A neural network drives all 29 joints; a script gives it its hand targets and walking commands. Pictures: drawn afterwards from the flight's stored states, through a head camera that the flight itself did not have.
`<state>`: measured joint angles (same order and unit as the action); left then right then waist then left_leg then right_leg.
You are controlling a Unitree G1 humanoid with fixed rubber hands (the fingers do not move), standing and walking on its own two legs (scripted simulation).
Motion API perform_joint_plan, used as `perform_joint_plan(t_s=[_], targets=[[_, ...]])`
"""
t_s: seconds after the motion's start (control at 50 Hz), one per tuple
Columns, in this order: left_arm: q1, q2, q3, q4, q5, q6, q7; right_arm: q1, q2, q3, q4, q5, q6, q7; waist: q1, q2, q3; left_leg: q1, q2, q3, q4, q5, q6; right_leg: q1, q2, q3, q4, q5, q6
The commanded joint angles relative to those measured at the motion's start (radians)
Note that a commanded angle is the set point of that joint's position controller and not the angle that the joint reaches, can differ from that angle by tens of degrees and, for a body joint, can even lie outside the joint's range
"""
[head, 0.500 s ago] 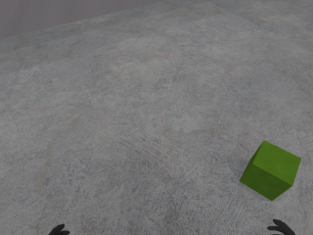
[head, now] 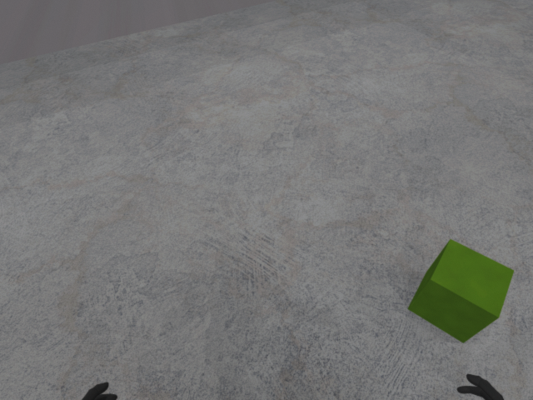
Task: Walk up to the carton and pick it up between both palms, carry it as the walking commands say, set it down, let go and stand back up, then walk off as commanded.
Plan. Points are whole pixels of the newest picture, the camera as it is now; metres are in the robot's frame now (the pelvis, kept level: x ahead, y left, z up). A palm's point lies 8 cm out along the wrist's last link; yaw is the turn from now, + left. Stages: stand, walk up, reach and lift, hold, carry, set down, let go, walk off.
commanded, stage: stand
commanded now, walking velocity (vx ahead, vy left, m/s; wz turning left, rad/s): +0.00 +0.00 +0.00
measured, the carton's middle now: (456, 291) +0.55 -0.65 -0.66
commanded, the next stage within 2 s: walk up in 0.06 s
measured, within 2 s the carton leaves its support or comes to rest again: neither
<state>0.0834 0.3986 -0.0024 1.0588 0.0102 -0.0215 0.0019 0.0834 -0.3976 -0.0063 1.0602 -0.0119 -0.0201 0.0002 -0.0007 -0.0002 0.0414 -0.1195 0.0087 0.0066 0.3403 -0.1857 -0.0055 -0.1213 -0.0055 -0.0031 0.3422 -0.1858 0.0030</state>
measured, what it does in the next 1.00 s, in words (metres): steps on the spot, turning right: left foot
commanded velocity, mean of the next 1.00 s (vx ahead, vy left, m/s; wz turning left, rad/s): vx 0.14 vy -0.05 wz -0.38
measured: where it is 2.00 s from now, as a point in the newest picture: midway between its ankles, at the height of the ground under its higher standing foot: (383, 388)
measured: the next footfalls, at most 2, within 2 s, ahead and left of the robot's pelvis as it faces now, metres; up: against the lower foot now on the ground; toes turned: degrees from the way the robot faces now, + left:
left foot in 0.84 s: +0.05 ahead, +0.09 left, +0.00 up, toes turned -15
right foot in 1.24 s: +0.09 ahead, -0.32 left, +0.00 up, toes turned -39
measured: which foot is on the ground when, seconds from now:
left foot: down 0.00-0.46, up 0.48-0.82, down 0.84-1.00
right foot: down 0.00-0.84, up 0.86-1.00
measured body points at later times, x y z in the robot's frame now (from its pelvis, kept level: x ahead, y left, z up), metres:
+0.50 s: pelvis -0.01 -0.04 -0.02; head +0.03 -0.07 +0.42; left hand +0.13 +0.24 -0.14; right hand +0.05 -0.34 -0.16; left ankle +0.00 +0.12 -0.73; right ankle +0.01 -0.14 -0.75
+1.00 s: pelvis +0.01 -0.04 +0.00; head +0.03 -0.02 +0.45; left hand +0.27 +0.14 -0.12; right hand -0.12 -0.31 -0.12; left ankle +0.01 +0.10 -0.75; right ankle -0.01 -0.20 -0.65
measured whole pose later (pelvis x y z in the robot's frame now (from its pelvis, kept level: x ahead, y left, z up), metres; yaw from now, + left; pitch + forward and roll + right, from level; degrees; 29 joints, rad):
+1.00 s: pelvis +0.01 -0.04 +0.00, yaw -24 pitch +0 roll -2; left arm 0.10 0.31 0.07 0.83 0.05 0.04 -0.10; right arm 0.40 -0.31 -0.05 0.96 -0.04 -0.04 -0.03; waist -0.04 -0.02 0.01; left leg -0.07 0.11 0.13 0.37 -0.28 -0.04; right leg -0.61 -0.03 0.02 1.11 -0.18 0.04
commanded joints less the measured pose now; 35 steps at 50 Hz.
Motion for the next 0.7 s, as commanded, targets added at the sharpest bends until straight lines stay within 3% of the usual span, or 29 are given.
perform_joint_plan(t_s=[0.0, 0.22, 0.24, 0.26, 0.28, 0.3, 0.32, 0.36, 0.38, 0.4, 0.42, 0.44, 0.46, 0.48, 0.52, 0.54, 0.58, 0.68], targets=[[-0.036, 0.174, 0.03, -0.041, 0.0, -0.009, 0.004, -0.036, -0.174, -0.03, -0.041, 0.0, -0.009, -0.004, 0.0, 0.001, -0.06, 0.009, 0.119, -0.092, -0.052, 0.119, 0.033, 0.003, -0.12, 0.092, -0.054, 0.119, -0.031], [-0.035, 0.175, 0.031, -0.042, -0.001, -0.008, 0.005, -0.035, -0.175, -0.031, -0.04, 0.001, -0.007, -0.005, -0.001, 0.001, -0.061, 0.016, 0.12, -0.092, -0.054, 0.134, 0.032, 0.011, -0.122, 0.091, -0.056, 0.134, -0.03], [-0.105, 0.118, 0.097, -0.088, 0.012, 0.05, -0.054, 0.205, -0.205, -0.101, 0.026, -0.038, 0.063, -0.065, -0.076, -0.067, -0.015, 0.178, 0.333, -0.285, -0.083, -0.304, 0.063, -0.339, -0.059, 0.0, 0.19, -0.187, -0.026], [-0.115, 0.063, 0.079, -0.144, -0.003, 0.051, -0.05, 0.04, -0.173, -0.095, -0.048, -0.017, 0.055, -0.059, -0.044, 0.275, 0.071, 0.061, 0.361, -0.182, -0.063, 0.169, 0.092, -0.371, -0.019, 0.022, 0.343, -0.15, 0.012], [-0.076, 0.045, 0.082, -0.149, -0.006, 0.057, -0.046, -0.004, -0.144, -0.091, -0.11, -0.017, 0.049, -0.057, -0.033, 0.279, 0.017, -0.02, 0.387, -0.129, -0.004, 0.427, 0.121, -0.321, -0.021, 0.005, 0.5, -0.321, 0.031], [-0.059, 0.047, 0.085, -0.157, -0.011, 0.063, -0.038, -0.028, -0.135, -0.085, -0.12, -0.014, 0.048, -0.055, -0.018, 0.233, -0.014, -0.044, 0.383, -0.064, 0.044, 0.574, 0.112, -0.297, -0.024, 0.002, 0.531, -0.344, 0.038], [-0.054, 0.035, 0.085, -0.155, -0.016, 0.06, -0.032, -0.03, -0.13, -0.082, -0.122, -0.019, 0.049, -0.05, -0.013, 0.21, -0.057, -0.039, 0.367, -0.01, 0.077, 0.622, 0.079, -0.274, -0.026, -0.015, 0.476, -0.318, 0.039], [-0.026, 0.037, 0.099, -0.14, -0.017, 0.068, -0.036, -0.05, -0.136, -0.089, -0.128, -0.017, 0.046, -0.043, -0.001, 0.193, -0.106, -0.076, 0.343, 0.04, 0.105, 0.503, 0.042, -0.165, -0.022, -0.034, 0.392, -0.234, 0.041], [0.054, -0.01, 0.067, -0.135, -0.004, 0.079, -0.037, 0.019, -0.101, -0.087, -0.126, -0.011, 0.058, -0.034, -0.001, 0.162, -0.108, -0.032, 0.287, 0.052, 0.125, 0.381, 0.073, -0.171, -0.012, -0.086, 0.309, -0.209, 0.034], [0.079, -0.016, 0.066, -0.126, -0.004, 0.078, -0.036, 0.016, -0.099, -0.086, -0.121, -0.013, 0.065, -0.03, 0.013, 0.167, -0.097, -0.045, 0.273, 0.069, 0.169, 0.29, 0.065, -0.132, -0.003, -0.106, 0.209, -0.143, 0.028], [0.093, 0.012, 0.073, -0.13, 0.002, 0.073, -0.033, 0.028, -0.08, -0.082, -0.127, -0.016, 0.068, -0.026, 0.028, 0.125, -0.095, -0.096, 0.241, 0.088, 0.231, 0.132, 0.038, -0.071, -0.029, -0.066, 0.123, -0.076, 0.008], [0.111, 0.07, 0.092, -0.131, 0.014, 0.065, -0.034, 0.031, -0.043, -0.075, -0.164, -0.012, 0.066, -0.023, 0.037, -0.099, -0.113, -0.226, 0.141, 0.125, 0.412, -0.075, 0.006, 0.022, -0.185, 0.125, -0.006, 0.078, -0.054], [0.162, 0.187, 0.108, -0.142, 0.028, 0.061, -0.026, -0.015, 0.009, -0.06, -0.223, -0.008, 0.077, -0.03, 0.091, -0.343, -0.093, -0.404, 0.04, 0.077, 0.606, -0.475, -0.041, -0.001, -0.405, 0.486, -0.1, 0.248, -0.16], [0.192, 0.177, 0.107, -0.145, 0.023, 0.061, -0.016, -0.017, -0.016, -0.063, -0.22, -0.006, 0.088, -0.038, 0.092, -0.266, -0.117, -0.384, 0.061, -0.02, 0.71, -0.504, -0.04, -0.016, -0.404, 0.499, -0.093, 0.259, -0.217], [0.088, 0.107, 0.093, -0.182, 0.017, 0.06, -0.006, -0.02, -0.032, -0.069, -0.205, -0.004, 0.075, -0.032, 0.034, -0.141, -0.073, -0.397, 0.084, -0.037, 0.694, -0.358, -0.029, -0.041, -0.315, 0.356, -0.059, 0.164, -0.178], [0.061, 0.085, 0.09, -0.199, 0.015, 0.059, -0.003, -0.01, -0.027, -0.069, -0.195, -0.006, 0.071, -0.027, 0.018, -0.125, -0.085, -0.38, 0.077, -0.024, 0.688, -0.296, -0.03, -0.046, -0.269, 0.318, -0.048, 0.156, -0.159], [0.063, 0.06, 0.088, -0.213, 0.014, 0.055, -0.003, 0.029, -0.005, -0.061, -0.188, -0.009, 0.07, -0.02, 0.012, -0.128, -0.122, -0.346, 0.059, -0.005, 0.66, -0.26, -0.039, -0.04, -0.235, 0.268, -0.026, 0.214, -0.153], [0.113, 0.053, 0.093, -0.228, 0.021, 0.064, -0.002, 0.012, 0.017, -0.053, -0.23, -0.005, 0.073, -0.026, 0.035, -0.147, -0.101, -0.339, 0.024, 0.018, 0.508, -0.27, -0.047, -0.045, -0.223, 0.33, -0.056, 0.053, -0.178]])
